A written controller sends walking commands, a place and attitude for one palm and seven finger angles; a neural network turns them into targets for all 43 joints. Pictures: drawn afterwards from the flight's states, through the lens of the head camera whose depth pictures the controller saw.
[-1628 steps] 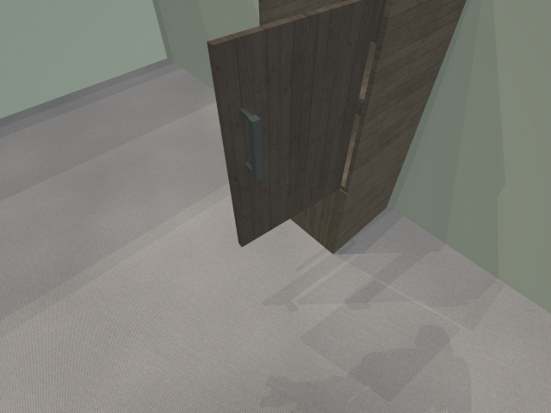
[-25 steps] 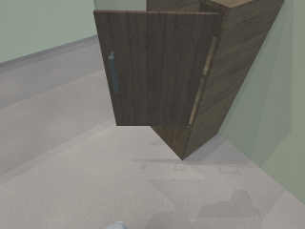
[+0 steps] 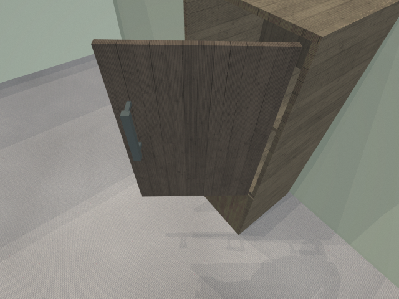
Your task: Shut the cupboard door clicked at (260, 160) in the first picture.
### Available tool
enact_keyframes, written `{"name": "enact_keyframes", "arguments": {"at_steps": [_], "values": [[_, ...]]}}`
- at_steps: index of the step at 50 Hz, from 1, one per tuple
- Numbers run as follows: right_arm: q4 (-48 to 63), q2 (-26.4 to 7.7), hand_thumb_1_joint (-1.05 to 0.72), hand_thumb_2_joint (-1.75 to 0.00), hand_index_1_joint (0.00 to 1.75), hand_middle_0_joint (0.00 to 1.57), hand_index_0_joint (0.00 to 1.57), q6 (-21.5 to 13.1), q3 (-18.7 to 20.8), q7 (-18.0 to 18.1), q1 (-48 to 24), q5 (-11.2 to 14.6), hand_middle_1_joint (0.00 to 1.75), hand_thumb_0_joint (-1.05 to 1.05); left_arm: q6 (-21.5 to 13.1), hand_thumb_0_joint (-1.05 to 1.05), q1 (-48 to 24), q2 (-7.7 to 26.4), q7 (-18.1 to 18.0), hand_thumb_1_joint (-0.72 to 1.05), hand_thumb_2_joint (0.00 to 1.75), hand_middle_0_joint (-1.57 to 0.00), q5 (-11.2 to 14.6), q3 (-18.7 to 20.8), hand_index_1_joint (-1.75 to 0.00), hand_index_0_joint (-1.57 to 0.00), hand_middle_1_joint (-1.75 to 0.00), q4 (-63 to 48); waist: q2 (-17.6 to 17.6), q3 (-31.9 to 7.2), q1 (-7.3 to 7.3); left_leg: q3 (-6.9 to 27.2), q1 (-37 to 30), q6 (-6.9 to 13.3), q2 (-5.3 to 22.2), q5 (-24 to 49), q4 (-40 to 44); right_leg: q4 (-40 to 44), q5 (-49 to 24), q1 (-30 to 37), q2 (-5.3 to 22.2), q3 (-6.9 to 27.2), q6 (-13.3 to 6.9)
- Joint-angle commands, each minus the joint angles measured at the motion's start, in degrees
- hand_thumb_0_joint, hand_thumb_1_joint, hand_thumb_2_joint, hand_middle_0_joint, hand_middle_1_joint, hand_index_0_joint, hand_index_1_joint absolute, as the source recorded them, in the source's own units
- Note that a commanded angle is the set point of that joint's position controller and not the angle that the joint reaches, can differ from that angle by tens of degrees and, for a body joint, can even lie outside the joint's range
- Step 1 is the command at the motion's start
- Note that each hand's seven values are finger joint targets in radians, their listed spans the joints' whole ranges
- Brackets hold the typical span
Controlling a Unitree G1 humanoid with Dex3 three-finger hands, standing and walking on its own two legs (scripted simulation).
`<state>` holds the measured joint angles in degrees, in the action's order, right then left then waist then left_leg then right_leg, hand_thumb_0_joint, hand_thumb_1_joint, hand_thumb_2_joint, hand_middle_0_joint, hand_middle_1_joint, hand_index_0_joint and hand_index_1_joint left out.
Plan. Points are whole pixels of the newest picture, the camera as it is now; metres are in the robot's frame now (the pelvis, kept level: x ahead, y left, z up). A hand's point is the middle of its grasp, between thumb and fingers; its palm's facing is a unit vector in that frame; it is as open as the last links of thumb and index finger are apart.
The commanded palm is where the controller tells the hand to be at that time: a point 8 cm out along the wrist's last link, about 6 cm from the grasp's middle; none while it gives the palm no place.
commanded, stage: come to a stop and stand still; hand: left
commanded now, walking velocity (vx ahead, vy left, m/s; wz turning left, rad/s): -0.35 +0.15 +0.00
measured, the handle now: (133, 132) +0.48 +0.19 +0.03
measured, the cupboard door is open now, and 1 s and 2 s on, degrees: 53 53 53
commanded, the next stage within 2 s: look again from close up in 1.26 s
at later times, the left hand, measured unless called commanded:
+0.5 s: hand out of the picture +0.08 +0.24 -0.19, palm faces +0.08 -0.98 -0.20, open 7.4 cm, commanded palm none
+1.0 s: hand out of the picture +0.02 +0.18 -0.17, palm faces +0.01 -0.98 -0.20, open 7.3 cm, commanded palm none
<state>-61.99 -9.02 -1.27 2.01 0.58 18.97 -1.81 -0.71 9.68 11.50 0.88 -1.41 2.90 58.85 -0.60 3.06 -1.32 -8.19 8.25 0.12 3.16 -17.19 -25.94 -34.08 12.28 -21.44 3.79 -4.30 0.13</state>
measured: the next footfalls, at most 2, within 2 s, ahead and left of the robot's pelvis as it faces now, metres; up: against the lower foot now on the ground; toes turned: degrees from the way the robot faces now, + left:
right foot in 0.02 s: +0.11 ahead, -0.14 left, +0.00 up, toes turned -5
left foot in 0.40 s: +0.07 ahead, +0.12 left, +0.00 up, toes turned +1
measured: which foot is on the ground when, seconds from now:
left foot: down 0.00-0.04, up 0.06-0.38, down 0.40-1.00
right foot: up 0.00-0.00, down 0.02-0.40, up 0.42-0.90, down 0.92-1.00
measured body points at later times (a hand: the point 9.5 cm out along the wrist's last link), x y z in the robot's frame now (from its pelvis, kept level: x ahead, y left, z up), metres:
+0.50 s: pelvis +0.02 +0.04 -0.01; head +0.05 +0.08 +0.44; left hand +0.07 +0.29 -0.18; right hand +0.12 -0.20 -0.13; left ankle +0.04 +0.12 -0.74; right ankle +0.03 -0.12 -0.70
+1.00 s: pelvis -0.02 +0.00 +0.00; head -0.01 +0.00 +0.45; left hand +0.02 +0.23 -0.16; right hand -0.05 -0.24 -0.16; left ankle +0.04 +0.12 -0.74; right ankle -0.04 -0.13 -0.74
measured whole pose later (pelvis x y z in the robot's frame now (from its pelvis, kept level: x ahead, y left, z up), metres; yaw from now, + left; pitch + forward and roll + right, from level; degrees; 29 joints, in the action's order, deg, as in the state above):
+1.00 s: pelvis -0.02 +0.00 +0.00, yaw +1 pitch -1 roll +0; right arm -63.5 -10.4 2.6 2.7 1.1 18.2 -1.2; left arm 1.7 12.6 9.6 -1.4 -0.9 1.6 61.2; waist 0.0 1.5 -2.2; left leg -1.2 18.4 -0.5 1.4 -13.0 -28.2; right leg -25.6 16.1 -9.1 1.2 -0.1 0.7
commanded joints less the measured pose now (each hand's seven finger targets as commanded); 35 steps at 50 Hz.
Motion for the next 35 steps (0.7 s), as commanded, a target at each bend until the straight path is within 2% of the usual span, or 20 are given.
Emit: {"name": "enact_keyframes", "arguments": {"at_steps": [1, 2, 3, 4, 5, 7, 9, 12, 15, 17, 18, 19, 20, 21, 22, 24, 26, 27, 33, 35], "values": [[2.7, -3.3, -0.90, -0.90, 0.30, 0.20, 0.20, -0.7, 0.0, 0.3, 2.0, 1.3, 0.30, 0.00, -1.9, 0.00, 10.8, 7.5, -1.6, 0.90, 0.90, -0.20, 0.0, 0.6, -0.30, -0.20, -0.30, 1.8, -6.9, -4.4, 3.35, 0.8, 14.0, -1.0, 0.5, -1.8, -4.2, 12.5, -26.3, 22.0, 11.4, 14.7, -4.4], [2.3, -3.0, -0.90, -0.90, 0.30, 0.20, 0.20, 0.2, -0.2, 0.4, 3.4, 1.5, 0.30, 0.00, -1.6, 0.00, 9.6, 9.4, -1.9, 0.90, 0.90, -0.20, 0.3, 0.4, -0.30, -0.20, -0.30, 1.2, -4.5, -2.5, 1.93, 2.0, 10.3, -1.9, -0.5, -11.1, -6.5, 14.5, -34.7, 17.5, 16.4, 15.6, -7.1], [1.5, -2.4, -0.90, -0.90, 0.30, 0.20, 0.20, 1.2, -0.2, 0.8, 4.2, 1.6, 0.30, 0.00, -1.9, 0.00, 7.6, 9.4, -2.3, 0.90, 0.90, -0.20, 0.4, 0.5, -0.30, -0.20, -0.30, 1.1, -11.2, -5.6, 1.07, 3.1, 8.6, -2.4, 0.4, -12.7, -9.8, 12.9, -45.4, 17.5, 16.0, 15.4, -8.7], [1.4, -4.3, -0.90, -0.90, 0.30, 0.20, 0.20, 1.7, 0.2, 1.1, 4.4, 1.9, 0.30, 0.00, -1.9, 0.00, 6.4, 8.8, -2.8, 0.90, 0.90, -0.20, 0.5, 0.4, -0.30, -0.20, -0.30, 1.1, -15.4, -7.0, 1.29, 4.2, 9.2, -2.6, 0.7, -13.7, -12.3, 10.6, -56.0, 19.4, 16.0, 14.3, -9.6], [1.4, -5.2, -0.90, -0.90, 0.30, 0.20, 0.20, 2.0, 0.5, 1.4, 4.0, 2.2, 0.30, 0.00, -1.5, 0.00, 6.4, 8.5, -3.3, 0.90, 0.90, -0.20, 0.4, 0.5, -0.30, -0.20, -0.30, 1.0, -14.3, -8.7, 1.83, 5.0, 11.4, -2.7, 0.3, -14.6, -15.0, 8.8, -63.0, 23.0, 16.6, 13.6, -10.7], [2.1, -5.4, -0.90, -0.90, 0.30, 0.20, 0.20, 2.7, 1.0, 1.5, 0.6, 2.2, 0.30, 0.00, -0.4, 0.00, 6.9, 9.5, -3.9, 0.90, 0.90, -0.20, 0.2, 1.3, -0.30, -0.20, -0.30, 0.7, -8.8, -9.1, 3.48, 5.8, 15.1, -3.0, -1.3, -15.7, -21.0, 7.4, -67.2, 25.7, 18.4, 13.5, -12.9], [3.8, -5.3, -0.90, -0.90, 0.30, 0.20, 0.20, 3.5, 1.2, 1.4, -2.7, 1.9, 0.30, 0.00, 0.3, 0.00, 6.1, 10.2, -4.1, 0.90, 0.90, -0.20, 0.0, 2.0, -0.30, -0.20, -0.30, -0.1, -7.2, -8.2, 4.07, 7.3, 17.4, -3.2, -2.5, -15.9, -27.7, 8.8, -62.4, 23.4, 18.7, 13.1, -13.4], [5.3, -4.5, -0.90, -0.90, 0.30, 0.20, 0.20, 4.4, 1.7, 0.7, -3.3, 1.7, 0.30, 0.00, 1.1, 0.00, 1.4, 9.5, -4.0, 0.90, 0.90, -0.20, -0.4, 2.4, -0.30, -0.20, -0.30, -2.9, -7.6, -7.3, 2.40, 7.8, 15.0, -3.4, -2.4, -11.8, -29.2, 11.1, -47.0, 15.5, 16.4, 8.7, -12.0], [6.2, -4.6, -0.90, -0.90, 0.30, 0.20, 0.20, 4.1, 1.7, 0.3, -2.2, 1.5, 0.30, 0.00, 1.4, 0.00, -1.1, 9.4, -3.7, 0.90, 0.90, -0.20, -0.7, 2.4, -0.30, -0.20, -0.30, -4.8, -10.4, -7.3, 0.90, 7.2, 11.2, -3.0, -2.1, -7.5, -20.3, 10.9, -34.6, 11.4, 14.2, 7.4, -10.2], [5.8, -4.7, -0.90, -0.90, 0.30, 0.20, 0.20, 3.5, 1.7, 0.2, 0.1, 1.4, 0.30, 0.00, 1.8, 0.00, -1.5, 8.9, -3.5, 0.90, 0.90, -0.20, -0.5, 2.2, -0.30, -0.20, -0.30, -4.9, -10.1, -7.0, -0.69, 6.0, 3.9, -2.7, -2.1, 3.0, -6.4, 7.5, -21.5, 7.1, 11.2, 6.6, -7.1], [5.6, -6.4, -0.90, -0.90, 0.30, 0.20, 0.20, 2.9, 1.6, 0.1, 1.6, 1.2, 0.30, 0.00, 2.2, 0.00, -0.6, 7.4, -3.3, 0.90, 0.90, -0.20, 0.1, 1.9, -0.30, -0.20, -0.30, -5.1, -3.9, -7.2, -1.36, 7.4, -1.7, -2.3, -0.2, 10.1, 1.0, 4.0, -10.3, 2.8, 8.4, 5.5, -4.3], [6.8, -11.1, -0.90, -0.90, 0.30, 0.20, 0.20, 2.0, 2.3, 0.1, 0.3, 0.5, 0.30, 0.00, 2.9, 0.00, 2.3, 3.9, -3.1, 0.90, 0.90, -0.20, 0.6, 1.1, -0.30, -0.20, -0.30, -5.8, 12.7, -6.4, -0.05, 21.4, 0.2, 1.7, 11.5, 17.9, 7.6, -2.9, 10.2, -1.8, 0.9, 1.4, 0.1], [8.7, -14.7, -0.90, -0.90, 0.30, 0.20, 0.20, 2.1, 2.6, 0.6, -2.2, -0.1, 0.30, 0.00, 3.4, 0.00, 2.4, 3.4, -3.2, 0.90, 0.90, -0.20, 0.7, 0.8, -0.30, -0.20, -0.30, -6.4, 16.8, -3.5, -0.59, 28.6, 8.8, 7.2, 19.0, 17.3, 11.5, -12.2, 21.3, -0.3, -3.0, 3.5, 1.1], [9.4, -14.1, -0.90, -0.90, 0.30, 0.20, 0.20, 1.7, 2.3, 1.5, -4.3, -0.3, 0.30, 0.00, 3.8, 0.00, 1.7, 4.5, -3.0, 0.90, 0.90, -0.20, 0.5, 1.1, -0.30, -0.20, -0.30, -6.3, 10.8, -2.2, -0.34, 29.0, 11.4, 8.9, 18.5, 13.7, 12.9, -19.0, 20.0, -0.7, -3.2, 7.4, 0.5], [9.6, -13.9, -0.90, -0.90, 0.30, 0.20, 0.20, 1.4, 1.9, 2.0, -5.9, -0.4, 0.30, 0.00, 4.0, 0.00, 2.6, 4.5, -2.8, 0.90, 0.90, -0.20, 0.1, 1.2, -0.30, -0.20, -0.30, -5.7, 12.5, -1.5, 0.94, 28.2, 10.0, 8.6, 17.4, 14.5, 12.0, -22.9, 18.2, -3.4, -3.3, 8.9, 0.5], [9.9, -11.4, -0.90, -0.90, 0.30, 0.20, 0.20, 1.3, 1.0, 2.4, -8.0, -0.2, 0.30, 0.00, 3.8, 0.00, 4.0, 5.6, -2.1, 0.90, 0.90, -0.20, 0.3, 1.8, -0.30, -0.20, -0.30, -3.8, 8.8, -0.9, 1.88, 22.6, 7.5, 7.2, 14.3, 15.1, 11.4, -26.2, 12.0, -5.1, -3.2, 10.4, 1.3], [9.4, -11.2, -0.90, -0.90, 0.30, 0.20, 0.20, 1.1, 1.0, 2.7, -6.8, 0.2, 0.30, 0.00, 3.6, 0.00, 5.6, 5.8, -1.7, 0.90, 0.90, -0.20, 0.4, 1.8, -0.30, -0.20, -0.30, -2.9, 7.3, -4.3, 1.46, 19.7, 0.7, 6.7, 13.6, 16.8, 10.7, -26.7, 9.6, -6.5, -3.4, 10.1, 2.1], [9.3, -11.0, -0.90, -0.90, 0.30, 0.20, 0.20, 1.0, 1.2, 2.8, -5.9, 0.4, 0.30, 0.00, 3.6, 0.00, 5.0, 6.0, -1.5, 0.90, 0.90, -0.20, 0.2, 1.8, -0.30, -0.20, -0.30, -3.1, 6.1, -3.5, 0.88, 19.4, -0.1, 7.2, 14.3, 19.4, 10.3, -26.1, 9.8, -7.2, -3.1, 9.6, 2.1], [6.4, -11.3, -0.90, -0.90, 0.30, 0.20, 0.20, 1.1, 2.0, 2.9, -0.7, 0.3, 0.30, 0.00, 3.9, 0.00, 3.6, 4.4, -1.1, 0.90, 0.90, -0.20, 0.1, 1.4, -0.30, -0.20, -0.30, -3.8, 8.0, -4.8, -1.14, 19.9, -5.0, 8.4, 14.9, 19.5, 10.5, -19.9, 11.5, -6.6, -2.5, 7.6, 2.4], [5.5, -11.6, -0.90, -0.90, 0.30, 0.20, 0.20, 1.2, 2.2, 2.8, 0.0, 0.3, 0.30, 0.00, 4.0, 0.00, 3.4, 3.9, -1.1, 0.90, 0.90, -0.20, 0.1, 1.2, -0.30, -0.20, -0.30, -3.5, 8.8, -5.2, -1.47, 20.0, -4.9, 8.0, 14.1, 15.6, 11.2, -17.5, 11.9, -5.1, -2.5, 6.5, 2.3]]}}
